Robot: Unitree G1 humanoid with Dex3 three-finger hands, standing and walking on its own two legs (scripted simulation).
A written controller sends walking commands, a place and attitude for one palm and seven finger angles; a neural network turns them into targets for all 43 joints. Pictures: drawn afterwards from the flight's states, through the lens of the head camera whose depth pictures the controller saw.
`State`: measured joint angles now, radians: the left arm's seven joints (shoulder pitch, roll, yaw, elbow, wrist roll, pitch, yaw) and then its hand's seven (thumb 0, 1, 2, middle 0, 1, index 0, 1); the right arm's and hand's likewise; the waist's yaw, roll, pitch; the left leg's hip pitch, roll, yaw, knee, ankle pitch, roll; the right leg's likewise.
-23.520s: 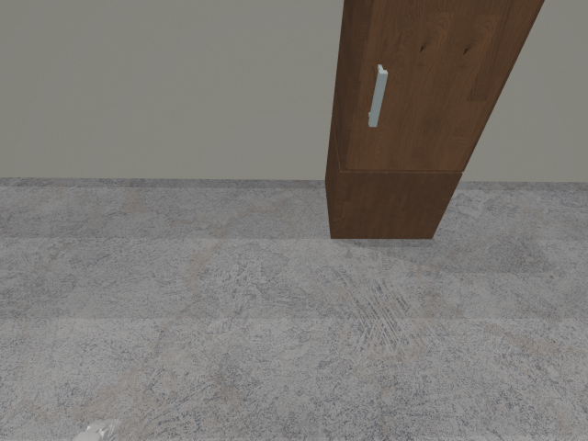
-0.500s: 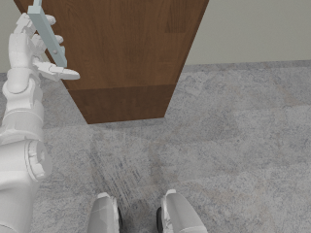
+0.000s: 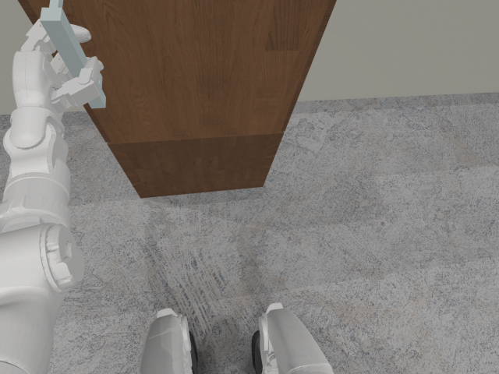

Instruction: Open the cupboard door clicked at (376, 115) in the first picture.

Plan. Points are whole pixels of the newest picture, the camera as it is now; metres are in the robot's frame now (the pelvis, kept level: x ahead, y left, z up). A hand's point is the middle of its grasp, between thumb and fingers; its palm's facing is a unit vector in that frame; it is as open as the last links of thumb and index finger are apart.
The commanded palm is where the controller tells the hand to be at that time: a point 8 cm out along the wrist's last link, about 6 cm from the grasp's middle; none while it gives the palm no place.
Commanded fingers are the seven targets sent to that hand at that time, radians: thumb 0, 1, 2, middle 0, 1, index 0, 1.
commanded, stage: close the thumb around the handle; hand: left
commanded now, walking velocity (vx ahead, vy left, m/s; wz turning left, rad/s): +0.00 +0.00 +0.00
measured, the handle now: (80, 55) +0.60 +0.20 +0.06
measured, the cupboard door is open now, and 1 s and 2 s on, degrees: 0 27 41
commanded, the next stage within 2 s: pull the door open along its arc in 0.12 s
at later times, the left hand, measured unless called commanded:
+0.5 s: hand (94, 95) +0.51 +0.17 +0.07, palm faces +0.04 -1.00 -0.01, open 6.0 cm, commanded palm +0.46 +0.21 +0.06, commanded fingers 0.00 0.90 0.90 -0.40 -1.35 -0.40 -1.35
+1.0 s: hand (154, 179) +0.38 +0.09 +0.07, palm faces +0.44 -0.90 +0.03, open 6.2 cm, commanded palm +0.32 +0.11 +0.06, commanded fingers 0.00 0.90 0.90 -0.40 -1.35 -0.40 -1.35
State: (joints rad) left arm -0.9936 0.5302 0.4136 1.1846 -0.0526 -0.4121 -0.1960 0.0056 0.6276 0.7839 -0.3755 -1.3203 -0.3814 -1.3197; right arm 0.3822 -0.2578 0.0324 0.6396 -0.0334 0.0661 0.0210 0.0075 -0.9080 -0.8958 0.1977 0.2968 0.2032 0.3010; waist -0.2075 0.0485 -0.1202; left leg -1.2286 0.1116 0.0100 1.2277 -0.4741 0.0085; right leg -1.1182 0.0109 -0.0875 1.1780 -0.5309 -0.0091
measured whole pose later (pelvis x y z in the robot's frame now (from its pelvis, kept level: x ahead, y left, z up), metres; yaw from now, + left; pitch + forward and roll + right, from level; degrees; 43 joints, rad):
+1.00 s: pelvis +0.02 -0.02 +0.03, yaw +3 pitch +19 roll -1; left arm -0.23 -0.09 -0.03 0.47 0.08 -0.42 0.56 -0.01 0.70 0.80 -0.30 -1.32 -0.30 -1.31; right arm 0.22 -0.19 -0.03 0.57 -0.08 0.05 0.10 0.01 -0.91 -0.90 0.19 0.30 0.20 0.30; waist -0.03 0.02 -0.18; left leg -0.96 0.07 0.02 1.10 -0.46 -0.02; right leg -0.87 -0.02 -0.08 1.10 -0.56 -0.03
